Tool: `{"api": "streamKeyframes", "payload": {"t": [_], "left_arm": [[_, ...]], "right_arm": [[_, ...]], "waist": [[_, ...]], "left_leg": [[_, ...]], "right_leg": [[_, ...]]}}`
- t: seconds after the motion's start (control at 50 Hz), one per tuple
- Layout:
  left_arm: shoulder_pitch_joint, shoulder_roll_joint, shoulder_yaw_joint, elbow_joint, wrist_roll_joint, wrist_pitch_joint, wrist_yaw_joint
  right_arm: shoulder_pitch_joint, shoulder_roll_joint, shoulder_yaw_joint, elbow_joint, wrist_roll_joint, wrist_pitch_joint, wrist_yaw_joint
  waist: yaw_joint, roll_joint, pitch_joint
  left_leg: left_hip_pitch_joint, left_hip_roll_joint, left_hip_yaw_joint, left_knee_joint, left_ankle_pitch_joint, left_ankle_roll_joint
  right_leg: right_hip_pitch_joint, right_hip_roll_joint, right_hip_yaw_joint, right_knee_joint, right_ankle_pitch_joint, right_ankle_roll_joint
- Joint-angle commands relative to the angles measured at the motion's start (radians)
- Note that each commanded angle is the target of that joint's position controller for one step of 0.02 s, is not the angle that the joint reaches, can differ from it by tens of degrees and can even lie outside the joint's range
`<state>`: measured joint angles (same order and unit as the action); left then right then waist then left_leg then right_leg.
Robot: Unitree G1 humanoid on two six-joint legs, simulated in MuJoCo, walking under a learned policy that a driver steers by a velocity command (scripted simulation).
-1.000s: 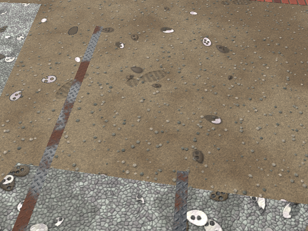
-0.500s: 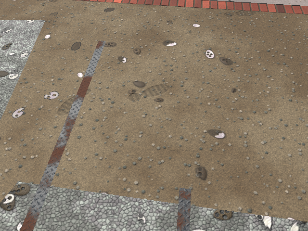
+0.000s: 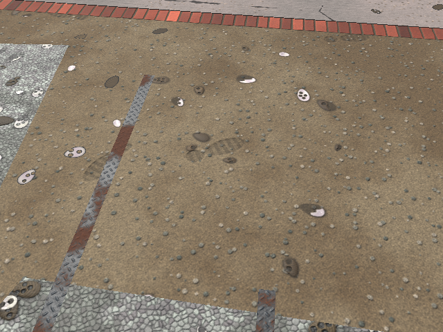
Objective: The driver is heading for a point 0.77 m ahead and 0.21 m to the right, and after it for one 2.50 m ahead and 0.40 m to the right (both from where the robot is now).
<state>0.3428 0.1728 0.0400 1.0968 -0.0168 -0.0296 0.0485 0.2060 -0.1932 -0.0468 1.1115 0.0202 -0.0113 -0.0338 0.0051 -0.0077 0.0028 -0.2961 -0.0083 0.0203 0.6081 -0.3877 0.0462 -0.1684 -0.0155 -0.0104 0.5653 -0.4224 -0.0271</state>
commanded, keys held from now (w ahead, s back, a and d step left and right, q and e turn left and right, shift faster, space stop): w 0.74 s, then w+e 0.26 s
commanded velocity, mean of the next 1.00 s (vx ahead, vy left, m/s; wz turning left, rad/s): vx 0.43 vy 0.00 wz -0.06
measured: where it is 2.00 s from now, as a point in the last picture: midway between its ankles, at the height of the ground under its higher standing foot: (251, 228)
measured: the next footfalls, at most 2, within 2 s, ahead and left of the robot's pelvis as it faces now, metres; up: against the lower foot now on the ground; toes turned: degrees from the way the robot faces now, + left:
right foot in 0.62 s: +0.45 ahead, -0.12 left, +0.00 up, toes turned -3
left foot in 1.14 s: +0.74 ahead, +0.10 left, +0.00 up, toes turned -10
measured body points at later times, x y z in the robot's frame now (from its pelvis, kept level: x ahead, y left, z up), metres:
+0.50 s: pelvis +0.18 +0.01 +0.00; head +0.21 +0.02 +0.45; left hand +0.40 +0.24 -0.10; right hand +0.08 -0.22 -0.14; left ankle +0.03 +0.11 -0.73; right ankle +0.38 -0.13 -0.69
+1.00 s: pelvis +0.47 -0.03 +0.02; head +0.49 -0.03 +0.47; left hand +0.45 +0.23 -0.12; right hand +0.66 -0.29 -0.09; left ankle +0.67 +0.14 -0.68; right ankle +0.41 -0.11 -0.73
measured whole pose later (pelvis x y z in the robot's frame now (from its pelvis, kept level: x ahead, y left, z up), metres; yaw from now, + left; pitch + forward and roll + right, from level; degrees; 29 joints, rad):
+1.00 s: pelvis +0.47 -0.03 +0.02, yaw -4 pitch +2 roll -1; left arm 0.39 0.22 0.05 1.00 -0.01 -0.09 0.00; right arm 0.02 -0.25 -0.06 0.89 0.01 -0.10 -0.01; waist 0.09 0.03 0.00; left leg -0.66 0.11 -0.07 0.63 0.05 -0.01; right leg -0.07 0.08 0.01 0.24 -0.20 -0.07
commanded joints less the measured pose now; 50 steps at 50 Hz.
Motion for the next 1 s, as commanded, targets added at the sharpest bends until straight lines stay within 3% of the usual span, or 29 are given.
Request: {"api": "streamKeyframes", "payload": {"t": [0.02,0.04,0.08,0.12,0.14,0.16,0.18,0.2,0.22,0.24,0.26,0.3,0.4,0.46,0.52,0.56,0.58,0.6,0.62,0.64,0.66,0.68,0.7,0.72,0.74,0.76,0.82,0.88,1.0], "left_arm": [[0.130,0.151,0.034,-0.010,-0.012,-0.036,-0.003],[0.132,0.179,0.044,-0.010,-0.014,-0.043,-0.007],[0.089,0.173,0.042,-0.030,-0.012,-0.054,-0.015],[0.001,0.156,0.036,-0.062,-0.018,-0.053,-0.025],[-0.064,0.154,0.033,-0.093,-0.015,-0.057,-0.028],[-0.095,0.097,0.020,-0.135,-0.014,-0.072,-0.026],[-0.106,0.083,0.016,-0.157,-0.014,-0.090,-0.025],[-0.103,0.106,0.023,-0.157,-0.029,-0.099,-0.035],[-0.091,0.102,0.021,-0.148,-0.035,-0.101,-0.045],[-0.096,0.100,0.025,-0.147,-0.029,-0.102,-0.046],[-0.114,0.122,0.037,-0.149,-0.018,-0.098,-0.046],[-0.121,0.109,0.042,-0.151,-0.014,-0.082,-0.053],[-0.354,0.059,0.016,-0.247,-0.006,-0.069,-0.060],[-0.448,0.077,0.010,-0.281,-0.013,-0.069,-0.075],[-0.491,0.103,0.011,-0.311,-0.017,-0.075,-0.092],[-0.425,0.145,0.028,-0.304,-0.014,-0.080,-0.097],[-0.325,0.180,0.046,-0.280,-0.014,-0.080,-0.095],[-0.146,0.223,0.070,-0.226,-0.017,-0.075,-0.088],[0.038,0.296,0.090,-0.186,-0.004,-0.070,-0.077],[0.107,0.352,0.094,-0.160,0.013,-0.070,-0.084],[0.082,0.255,0.069,-0.159,0.009,-0.072,-0.084],[-0.030,0.214,0.055,-0.174,0.002,-0.079,-0.082],[-0.133,0.182,0.042,-0.199,0.006,-0.086,-0.084],[-0.186,0.153,0.033,-0.203,0.017,-0.092,-0.090],[-0.204,0.130,0.025,-0.196,0.028,-0.097,-0.094],[-0.194,0.122,0.022,-0.184,0.027,-0.097,-0.097],[-0.137,0.167,0.027,-0.163,0.017,-0.094,-0.080],[-0.067,0.203,0.037,-0.158,0.015,-0.086,-0.053],[0.050,0.215,0.045,-0.143,-0.005,-0.069,-0.036]], "right_arm": [[-0.080,-0.062,-0.011,-0.070,0.007,-0.054,0.014],[-0.097,-0.043,-0.007,-0.081,0.011,-0.068,0.024],[-0.074,-0.039,-0.005,-0.085,0.015,-0.085,0.037],[0.075,-0.059,-0.017,-0.032,0.021,-0.094,0.039],[0.206,-0.106,-0.037,0.011,0.014,-0.094,0.037],[0.361,-0.226,-0.073,0.046,0.013,-0.095,0.038],[0.424,-0.223,-0.062,0.050,-0.003,-0.104,0.050],[0.327,-0.151,-0.033,0.025,-0.014,-0.113,0.049],[0.254,-0.112,-0.019,-0.006,-0.014,-0.116,0.051],[0.208,-0.109,-0.011,-0.021,-0.013,-0.115,0.056],[0.185,-0.087,0.001,-0.030,-0.014,-0.110,0.058],[0.222,-0.067,0.013,-0.024,-0.020,-0.093,0.050],[0.249,-0.134,0.010,-0.043,-0.027,-0.080,0.016],[0.299,-0.157,0.000,-0.036,-0.014,-0.082,0.012],[0.309,-0.158,-0.009,-0.028,-0.003,-0.078,0.012],[0.285,-0.182,-0.020,-0.038,-0.009,-0.070,0.013],[0.270,-0.193,-0.025,-0.042,-0.014,-0.062,0.013],[0.252,-0.184,-0.021,-0.052,-0.019,-0.054,0.015],[0.250,-0.150,-0.006,-0.080,-0.032,-0.054,0.019],[0.399,0.024,0.040,-0.082,-0.019,-0.079,0.037],[0.307,-0.081,0.015,-0.080,0.012,-0.111,0.043],[0.187,-0.143,-0.003,-0.128,0.035,-0.127,0.043],[0.127,-0.155,-0.005,-0.144,0.030,-0.132,0.032],[0.108,-0.152,-0.016,-0.144,0.013,-0.124,0.022],[0.144,-0.130,-0.019,-0.140,0.005,-0.107,0.019],[0.160,-0.108,-0.020,-0.140,0.001,-0.094,0.016],[0.087,-0.107,-0.026,-0.180,-0.012,-0.079,0.009],[-0.064,-0.123,-0.032,-0.233,-0.023,-0.083,0.008],[-0.276,-0.109,-0.018,-0.290,-0.006,-0.099,0.033]], "waist": [[0.039,-0.112,0.155],[0.036,-0.169,0.164],[0.002,-0.170,0.180],[-0.082,-0.130,0.150],[-0.137,-0.054,0.108],[-0.177,0.230,0.053],[-0.175,0.310,-0.002],[-0.111,0.161,0.041],[-0.076,0.097,0.055],[-0.051,0.048,0.073],[-0.037,0.041,0.082],[-0.031,0.076,0.077],[-0.061,0.069,0.136],[-0.080,0.088,0.152],[-0.061,0.086,0.158],[-0.005,0.115,0.082],[0.052,0.137,0.007],[0.139,0.139,-0.093],[0.193,0.039,-0.231],[0.093,-0.262,-0.427],[0.130,-0.183,-0.381],[0.105,-0.153,-0.196],[0.066,-0.036,-0.123],[0.027,0.000,-0.071],[-0.015,-0.024,-0.063],[-0.030,-0.043,-0.050],[-0.040,-0.041,0.015],[-0.006,-0.027,0.048],[0.062,-0.054,0.059]], "left_leg": [[-0.179,0.002,0.017,0.026,-0.122,0.026],[-0.220,-0.007,0.049,0.107,-0.031,0.027],[-0.196,0.022,0.028,0.114,-0.029,0.058],[0.065,-0.004,0.049,-0.072,0.002,0.072],[0.251,0.031,-0.039,-0.139,0.053,0.087],[0.443,0.216,-0.392,-0.300,0.005,0.182],[0.526,0.386,-0.736,-0.422,0.058,0.273],[0.489,0.404,-0.684,-0.395,0.088,0.257],[0.448,0.363,-0.547,-0.387,0.129,0.223],[0.408,0.327,-0.439,-0.404,0.175,0.194],[0.370,0.286,-0.340,-0.416,0.273,0.161],[0.324,0.230,-0.218,-0.437,0.392,0.133],[0.207,0.191,-0.105,-0.505,0.452,0.135],[0.220,0.211,-0.083,-0.533,0.420,0.137],[0.338,0.254,-0.066,-0.486,0.515,0.122],[0.405,0.267,-0.047,-0.368,0.817,0.099],[0.412,0.256,-0.029,-0.241,0.998,0.086],[0.339,0.214,0.001,-0.030,1.058,0.058],[0.081,0.158,0.024,0.299,0.751,0.029],[-0.272,-0.052,-0.042,0.675,-0.089,-0.027],[-0.382,-0.026,-0.178,0.803,-0.153,0.001],[-0.461,0.030,-0.138,0.821,-0.079,0.019],[-0.409,0.089,-0.118,0.770,0.028,0.025],[-0.348,0.124,-0.104,0.710,0.084,0.025],[-0.276,0.154,-0.115,0.668,0.116,0.028],[-0.245,0.160,-0.110,0.629,0.120,0.028],[-0.292,0.172,-0.084,0.480,0.166,-0.003],[-0.378,0.157,-0.083,0.256,0.338,-0.042],[-0.283,0.072,-0.058,-0.048,0.482,-0.068]], "right_leg": [[-0.067,-0.185,0.280,-0.293,-0.364,-0.156],[-0.032,-0.262,0.388,-0.348,-0.361,-0.194],[-0.060,-0.307,0.426,-0.342,-0.253,-0.208],[-0.172,-0.211,0.265,-0.238,-0.090,-0.136],[-0.280,-0.130,0.152,-0.069,0.126,-0.086],[-0.478,0.021,-0.045,0.315,0.199,-0.004],[-0.636,0.067,0.024,0.592,-0.087,0.002],[-0.712,-0.001,0.103,0.737,-0.067,-0.031],[-0.722,-0.043,0.101,0.769,0.022,-0.056],[-0.725,-0.079,0.087,0.728,0.111,-0.067],[-0.693,-0.107,0.074,0.664,0.173,-0.068],[-0.631,-0.116,0.034,0.583,0.226,-0.048],[-0.569,-0.079,-0.028,0.216,0.408,0.005],[-0.494,-0.047,-0.050,0.073,0.473,-0.002],[-0.490,-0.040,-0.032,-0.011,0.450,-0.042],[-0.365,0.002,-0.054,-0.022,0.392,-0.075],[-0.229,0.038,-0.076,-0.011,0.361,-0.096],[0.006,0.057,-0.083,-0.016,0.360,-0.125],[0.338,-0.133,0.142,0.009,0.310,-0.187],[0.646,-0.393,0.694,-0.161,0.054,-0.367],[0.593,-0.362,0.795,-0.288,-0.038,-0.325],[0.435,-0.332,0.621,-0.301,0.032,-0.268],[0.253,-0.301,0.481,-0.325,0.168,-0.240],[0.106,-0.263,0.374,-0.347,0.276,-0.221],[0.020,-0.229,0.303,-0.373,0.302,-0.208],[-0.028,-0.207,0.277,-0.398,0.304,-0.214],[-0.101,-0.186,0.232,-0.458,0.307,-0.240],[-0.065,-0.177,0.224,-0.472,0.309,-0.228],[-0.019,-0.152,0.198,-0.407,0.313,-0.184]]}}
Velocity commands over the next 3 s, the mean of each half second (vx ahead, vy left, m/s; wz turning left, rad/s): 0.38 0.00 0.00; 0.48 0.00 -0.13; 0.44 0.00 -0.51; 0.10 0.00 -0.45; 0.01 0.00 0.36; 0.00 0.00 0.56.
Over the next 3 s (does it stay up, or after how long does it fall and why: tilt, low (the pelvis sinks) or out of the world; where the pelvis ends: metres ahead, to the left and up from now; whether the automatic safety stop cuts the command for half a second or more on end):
stays up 0.90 -0.02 0.01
